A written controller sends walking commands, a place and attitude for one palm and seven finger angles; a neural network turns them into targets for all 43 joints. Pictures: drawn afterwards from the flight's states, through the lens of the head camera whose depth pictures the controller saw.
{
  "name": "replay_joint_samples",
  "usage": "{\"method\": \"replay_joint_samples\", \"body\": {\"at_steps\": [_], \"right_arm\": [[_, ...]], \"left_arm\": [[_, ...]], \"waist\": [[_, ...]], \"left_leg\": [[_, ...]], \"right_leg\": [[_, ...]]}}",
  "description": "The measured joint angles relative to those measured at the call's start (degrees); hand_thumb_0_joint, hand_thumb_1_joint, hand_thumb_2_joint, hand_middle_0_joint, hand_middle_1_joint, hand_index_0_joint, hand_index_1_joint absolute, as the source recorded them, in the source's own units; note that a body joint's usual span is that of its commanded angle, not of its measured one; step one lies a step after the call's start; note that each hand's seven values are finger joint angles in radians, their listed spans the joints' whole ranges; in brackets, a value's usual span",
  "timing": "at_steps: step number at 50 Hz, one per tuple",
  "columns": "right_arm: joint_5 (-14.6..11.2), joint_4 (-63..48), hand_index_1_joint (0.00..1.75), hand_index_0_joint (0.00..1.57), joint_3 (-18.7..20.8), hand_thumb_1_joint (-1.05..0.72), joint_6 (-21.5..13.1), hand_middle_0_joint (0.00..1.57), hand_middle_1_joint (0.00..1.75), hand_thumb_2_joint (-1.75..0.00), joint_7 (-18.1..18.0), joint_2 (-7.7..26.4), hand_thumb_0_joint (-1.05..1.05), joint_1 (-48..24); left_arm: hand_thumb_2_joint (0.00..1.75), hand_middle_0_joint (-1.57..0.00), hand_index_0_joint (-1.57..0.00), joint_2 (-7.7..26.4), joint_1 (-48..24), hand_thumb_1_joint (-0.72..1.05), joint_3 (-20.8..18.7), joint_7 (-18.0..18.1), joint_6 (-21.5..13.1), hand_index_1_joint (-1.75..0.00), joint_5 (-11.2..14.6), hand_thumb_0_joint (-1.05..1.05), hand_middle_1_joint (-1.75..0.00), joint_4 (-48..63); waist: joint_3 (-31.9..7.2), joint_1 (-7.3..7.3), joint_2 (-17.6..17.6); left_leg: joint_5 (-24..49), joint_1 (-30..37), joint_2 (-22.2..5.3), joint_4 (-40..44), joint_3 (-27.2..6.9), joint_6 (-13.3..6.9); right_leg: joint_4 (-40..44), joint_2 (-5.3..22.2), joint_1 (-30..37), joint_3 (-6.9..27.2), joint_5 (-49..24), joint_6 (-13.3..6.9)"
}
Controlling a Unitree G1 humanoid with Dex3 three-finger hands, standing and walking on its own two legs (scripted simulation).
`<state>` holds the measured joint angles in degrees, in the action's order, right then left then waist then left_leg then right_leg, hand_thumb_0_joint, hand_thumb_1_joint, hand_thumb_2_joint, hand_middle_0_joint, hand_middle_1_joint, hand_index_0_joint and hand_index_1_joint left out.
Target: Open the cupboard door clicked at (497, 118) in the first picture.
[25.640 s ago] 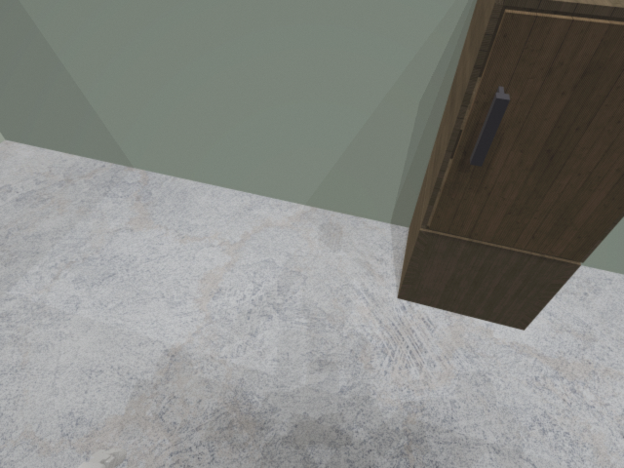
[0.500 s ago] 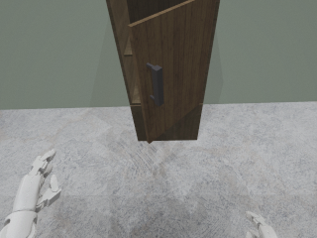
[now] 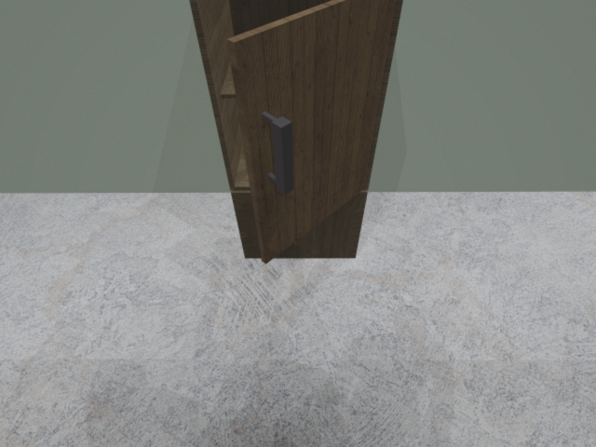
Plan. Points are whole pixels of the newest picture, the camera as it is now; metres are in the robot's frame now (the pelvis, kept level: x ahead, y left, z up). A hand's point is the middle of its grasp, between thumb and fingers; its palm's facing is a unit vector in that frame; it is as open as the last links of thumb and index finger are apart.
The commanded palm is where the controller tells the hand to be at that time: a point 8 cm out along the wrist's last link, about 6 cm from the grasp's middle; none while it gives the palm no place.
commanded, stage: let the arm hang, fingers relaxed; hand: left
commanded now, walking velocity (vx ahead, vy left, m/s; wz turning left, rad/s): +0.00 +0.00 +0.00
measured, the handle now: (276, 153) +0.63 +0.08 +0.02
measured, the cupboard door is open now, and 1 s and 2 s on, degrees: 44 44 44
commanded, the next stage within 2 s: look to check the result in 0.50 s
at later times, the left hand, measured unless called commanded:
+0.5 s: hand out of the picture +0.01 +0.18 -0.17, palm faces +0.05 -0.98 -0.17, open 7.3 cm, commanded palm none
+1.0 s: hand out of the picture +0.04 +0.18 -0.17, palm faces +0.03 -0.98 -0.19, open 7.4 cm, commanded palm none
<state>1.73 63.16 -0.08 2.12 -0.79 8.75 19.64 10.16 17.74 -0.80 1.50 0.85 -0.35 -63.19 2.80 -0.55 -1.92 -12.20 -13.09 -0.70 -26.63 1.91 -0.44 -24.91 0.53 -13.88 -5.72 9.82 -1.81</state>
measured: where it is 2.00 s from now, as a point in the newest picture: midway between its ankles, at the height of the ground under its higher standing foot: outside the picture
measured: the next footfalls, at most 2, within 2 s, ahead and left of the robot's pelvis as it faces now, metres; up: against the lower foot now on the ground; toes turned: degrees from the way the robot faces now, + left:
none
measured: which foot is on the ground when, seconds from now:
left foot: down 0.00-1.00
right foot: down 0.00-1.00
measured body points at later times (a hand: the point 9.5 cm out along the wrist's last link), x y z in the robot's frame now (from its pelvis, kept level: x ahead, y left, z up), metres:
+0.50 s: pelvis +0.02 +0.01 +0.00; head +0.03 +0.01 +0.45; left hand +0.01 +0.23 -0.16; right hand +0.00 -0.19 -0.16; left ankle +0.02 +0.11 -0.74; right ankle +0.04 -0.10 -0.74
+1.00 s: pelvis +0.04 +0.02 +0.00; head +0.06 +0.01 +0.45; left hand +0.04 +0.23 -0.16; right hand +0.03 -0.19 -0.16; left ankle +0.02 +0.11 -0.74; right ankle +0.04 -0.10 -0.74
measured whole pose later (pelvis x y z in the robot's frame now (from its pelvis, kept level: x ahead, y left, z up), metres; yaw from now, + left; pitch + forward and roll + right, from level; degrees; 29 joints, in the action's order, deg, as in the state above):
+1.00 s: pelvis +0.04 +0.02 +0.00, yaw -1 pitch -1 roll +0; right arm 1.3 66.0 -0.6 -0.2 -2.0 7.5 15.6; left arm 7.5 15.2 -0.7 2.1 -0.7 -0.3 -66.1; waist 2.7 -0.3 -0.5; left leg -13.8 -7.5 0.9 -21.9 3.0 -1.6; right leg -22.7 1.8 -9.7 -4.4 12.2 0.0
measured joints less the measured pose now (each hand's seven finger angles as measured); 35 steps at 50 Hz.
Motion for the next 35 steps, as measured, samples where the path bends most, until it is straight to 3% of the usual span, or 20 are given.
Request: {"method": "replay_joint_samples", "body": {"at_steps": [15,35], "right_arm": [[0.0,1.9,0.30,0.20,-0.3,-0.91,-1.3,0.19,0.30,-0.90,-0.6,-3.0,0.00,-0.2],[-0.3,1.9,0.30,0.20,-0.2,-0.91,-2.1,0.19,0.30,-0.90,-1.2,-1.5,0.00,-3.3]], "left_arm": [[0.89,-0.20,-0.20,-3.1,-1.8,0.91,-0.1,0.6,-0.7,-0.30,-0.2,0.00,-0.30,-1.7],[0.89,-0.20,-0.20,-3.2,-1.2,0.91,-0.1,0.5,-1.4,-0.30,0.0,0.00,-0.30,-2.8]], "waist": [[-1.3,0.05,1.2],[-0.5,0.54,1.2]], "left_leg": [[-0.2,1.4,0.9,1.6,1.1,-0.8],[-1.1,4.0,1.6,3.4,1.1,-1.3]], "right_leg": [[0.0,0.9,0.4,1.1,0.5,1.0],[1.3,1.4,2.8,1.2,1.7,1.8]]}}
